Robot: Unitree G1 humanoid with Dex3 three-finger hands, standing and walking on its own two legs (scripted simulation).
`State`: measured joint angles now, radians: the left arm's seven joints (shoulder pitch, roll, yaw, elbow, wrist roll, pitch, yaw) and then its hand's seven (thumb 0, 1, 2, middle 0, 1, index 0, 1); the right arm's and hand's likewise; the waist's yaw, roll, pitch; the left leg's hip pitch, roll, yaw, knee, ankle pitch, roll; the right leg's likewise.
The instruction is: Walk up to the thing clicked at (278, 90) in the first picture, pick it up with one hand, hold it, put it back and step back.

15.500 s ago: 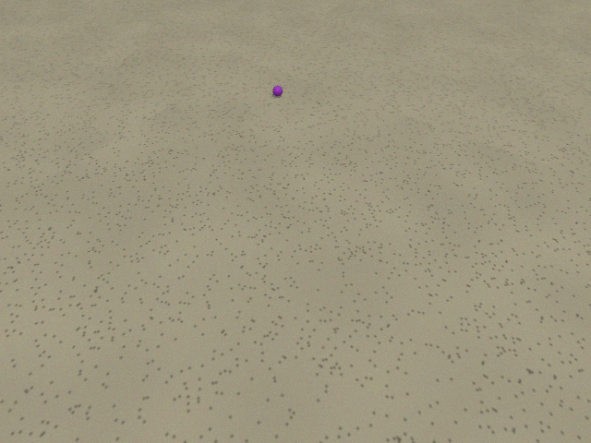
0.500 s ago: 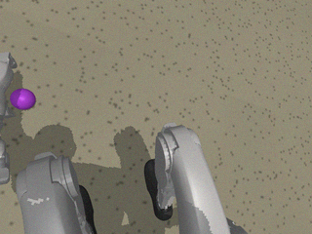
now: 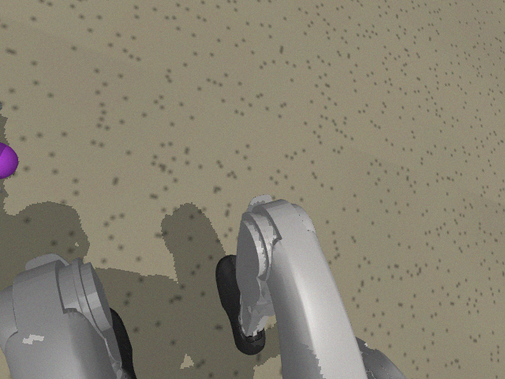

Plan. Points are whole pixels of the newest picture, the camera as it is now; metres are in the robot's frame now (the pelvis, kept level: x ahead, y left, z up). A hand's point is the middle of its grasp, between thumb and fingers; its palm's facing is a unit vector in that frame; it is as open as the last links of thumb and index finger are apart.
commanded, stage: rest palm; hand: left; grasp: from above
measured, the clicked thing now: out of the picture +0.49 +0.27 -0.28
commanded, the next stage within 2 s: close in 0.82 s
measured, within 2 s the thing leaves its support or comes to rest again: neither
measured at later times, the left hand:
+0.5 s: hand out of the picture +0.48 +0.27 -0.25, palm faces -0.46 -0.13 -0.88, open 13.7 cm
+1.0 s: hand out of the picture +0.48 +0.27 -0.26, palm faces -0.45 -0.13 -0.88, open 13.9 cm
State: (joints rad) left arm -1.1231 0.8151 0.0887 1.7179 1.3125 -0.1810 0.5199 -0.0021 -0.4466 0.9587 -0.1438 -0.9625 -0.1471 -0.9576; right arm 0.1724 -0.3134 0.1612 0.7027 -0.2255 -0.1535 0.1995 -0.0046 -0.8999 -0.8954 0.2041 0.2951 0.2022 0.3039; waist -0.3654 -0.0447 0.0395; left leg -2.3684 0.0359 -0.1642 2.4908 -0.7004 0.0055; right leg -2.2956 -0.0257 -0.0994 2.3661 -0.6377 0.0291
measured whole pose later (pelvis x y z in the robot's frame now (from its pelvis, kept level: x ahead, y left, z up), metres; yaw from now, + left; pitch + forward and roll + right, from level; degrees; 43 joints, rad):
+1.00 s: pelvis +0.00 +0.01 -0.01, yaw -4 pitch +29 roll -14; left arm -1.11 0.97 0.12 1.80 1.32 -0.20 0.64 0.00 -0.52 1.06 -0.11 -1.02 -0.08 -1.04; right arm 0.12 -0.35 0.28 0.67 -0.30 -0.25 0.30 0.00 -0.91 -0.90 0.20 0.29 0.20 0.30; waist -0.42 -0.12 0.16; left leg -2.36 0.04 -0.24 2.57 -0.74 0.01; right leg -2.26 0.00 -0.16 2.38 -0.64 0.05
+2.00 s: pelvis +0.00 +0.01 -0.01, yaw -5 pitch +28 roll -15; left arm -1.11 0.98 0.11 1.78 1.28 -0.17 0.64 0.00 0.07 0.72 -0.44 -0.95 -0.50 -0.88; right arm 0.12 -0.37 0.30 0.65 -0.28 -0.28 0.31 0.00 -0.91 -0.90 0.20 0.29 0.20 0.30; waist -0.42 -0.14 0.19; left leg -2.35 0.04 -0.25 2.56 -0.74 0.01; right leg -2.24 0.01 -0.17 2.36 -0.63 0.06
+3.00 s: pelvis +0.01 +0.01 +0.00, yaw -3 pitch +32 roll -13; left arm -1.02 0.85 0.10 1.56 1.24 -0.12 0.52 0.00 0.19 0.40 -0.74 -0.73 -0.82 -0.61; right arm 0.17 -0.34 0.19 0.68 -0.22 -0.21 0.31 0.00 -0.91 -0.90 0.20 0.29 0.20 0.30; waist -0.35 -0.05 0.05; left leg -2.37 0.04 -0.21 2.51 -0.74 0.01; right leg -2.27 0.00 -0.14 2.34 -0.65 0.04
